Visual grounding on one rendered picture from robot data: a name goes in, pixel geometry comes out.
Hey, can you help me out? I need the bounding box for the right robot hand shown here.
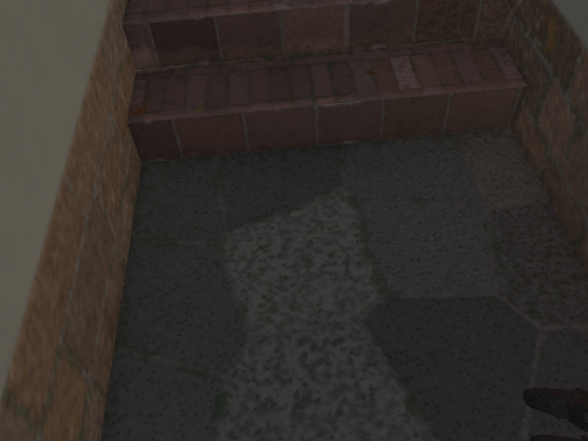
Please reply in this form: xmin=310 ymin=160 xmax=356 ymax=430
xmin=523 ymin=388 xmax=588 ymax=441

